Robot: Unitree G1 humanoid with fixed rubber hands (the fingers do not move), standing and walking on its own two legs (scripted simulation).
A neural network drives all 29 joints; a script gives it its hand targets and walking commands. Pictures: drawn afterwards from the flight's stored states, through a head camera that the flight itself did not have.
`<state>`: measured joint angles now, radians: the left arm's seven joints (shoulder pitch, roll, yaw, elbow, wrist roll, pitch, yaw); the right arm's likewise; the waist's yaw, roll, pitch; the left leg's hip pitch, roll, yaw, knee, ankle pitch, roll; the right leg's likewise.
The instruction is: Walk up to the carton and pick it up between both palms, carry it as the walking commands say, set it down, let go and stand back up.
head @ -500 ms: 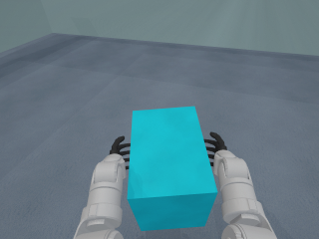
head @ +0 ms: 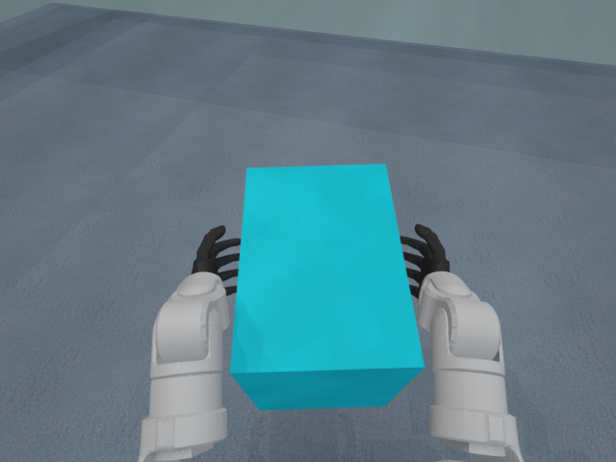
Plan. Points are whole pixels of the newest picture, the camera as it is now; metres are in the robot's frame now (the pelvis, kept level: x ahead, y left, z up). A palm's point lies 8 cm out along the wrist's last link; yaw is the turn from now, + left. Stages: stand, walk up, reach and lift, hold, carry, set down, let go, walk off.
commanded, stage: carry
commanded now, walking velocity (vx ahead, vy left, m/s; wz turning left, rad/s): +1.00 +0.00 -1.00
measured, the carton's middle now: (319, 293) +0.34 +0.01 +0.02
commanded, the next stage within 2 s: none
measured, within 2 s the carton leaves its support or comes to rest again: neither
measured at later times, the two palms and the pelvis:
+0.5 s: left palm (401, 158) +0.60 -0.15 +0.07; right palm (566, 199) +0.51 -0.41 +0.05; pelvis +0.29 -0.18 -0.02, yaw -19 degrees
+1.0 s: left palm (558, 97) +0.89 -0.57 +0.04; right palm out of the picture +0.69 -0.78 +0.06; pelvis +0.61 -0.48 -0.04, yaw -47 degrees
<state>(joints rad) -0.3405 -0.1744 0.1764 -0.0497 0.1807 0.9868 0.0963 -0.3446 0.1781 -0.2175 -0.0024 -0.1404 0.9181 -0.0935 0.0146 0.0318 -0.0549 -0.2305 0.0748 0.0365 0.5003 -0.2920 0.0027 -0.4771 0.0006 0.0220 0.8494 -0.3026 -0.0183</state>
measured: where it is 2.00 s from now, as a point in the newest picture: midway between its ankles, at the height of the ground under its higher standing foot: (612, 264)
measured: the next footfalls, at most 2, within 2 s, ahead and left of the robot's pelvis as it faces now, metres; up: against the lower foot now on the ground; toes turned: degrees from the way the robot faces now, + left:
right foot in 0.28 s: +0.23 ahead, -0.22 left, +0.00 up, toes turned -11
left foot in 0.58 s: +0.58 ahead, -0.13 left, +0.00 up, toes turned -21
